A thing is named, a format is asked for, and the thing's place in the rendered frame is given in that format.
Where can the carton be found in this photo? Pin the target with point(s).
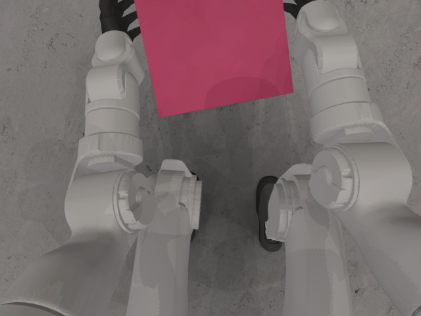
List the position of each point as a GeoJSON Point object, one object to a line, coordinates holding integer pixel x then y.
{"type": "Point", "coordinates": [211, 53]}

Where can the robot right forearm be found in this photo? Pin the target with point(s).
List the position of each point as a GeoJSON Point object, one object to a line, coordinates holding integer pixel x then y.
{"type": "Point", "coordinates": [334, 80]}

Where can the robot left forearm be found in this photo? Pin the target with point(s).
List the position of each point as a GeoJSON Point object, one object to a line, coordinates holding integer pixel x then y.
{"type": "Point", "coordinates": [111, 139]}

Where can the right robot upper arm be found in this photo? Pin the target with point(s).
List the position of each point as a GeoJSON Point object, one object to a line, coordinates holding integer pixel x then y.
{"type": "Point", "coordinates": [366, 186]}

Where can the left robot hand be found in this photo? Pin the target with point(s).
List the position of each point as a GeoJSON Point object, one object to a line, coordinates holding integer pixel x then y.
{"type": "Point", "coordinates": [111, 17]}

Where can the right robot hand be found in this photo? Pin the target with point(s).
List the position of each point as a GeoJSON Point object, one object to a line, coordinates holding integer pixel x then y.
{"type": "Point", "coordinates": [294, 9]}

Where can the left robot upper arm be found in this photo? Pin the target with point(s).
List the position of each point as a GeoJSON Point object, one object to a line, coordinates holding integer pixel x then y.
{"type": "Point", "coordinates": [105, 212]}

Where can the left robot thigh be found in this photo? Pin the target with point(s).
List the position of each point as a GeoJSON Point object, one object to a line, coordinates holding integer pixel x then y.
{"type": "Point", "coordinates": [160, 273]}

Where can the right robot shin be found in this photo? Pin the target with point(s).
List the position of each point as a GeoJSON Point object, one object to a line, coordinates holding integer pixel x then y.
{"type": "Point", "coordinates": [302, 168]}

